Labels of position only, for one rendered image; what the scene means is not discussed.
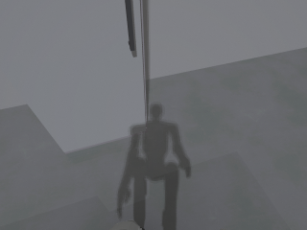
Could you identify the fridge door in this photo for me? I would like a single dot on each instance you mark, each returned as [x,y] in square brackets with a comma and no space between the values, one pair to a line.
[70,61]

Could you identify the handle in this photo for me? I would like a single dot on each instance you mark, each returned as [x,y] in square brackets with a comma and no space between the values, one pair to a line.
[130,24]

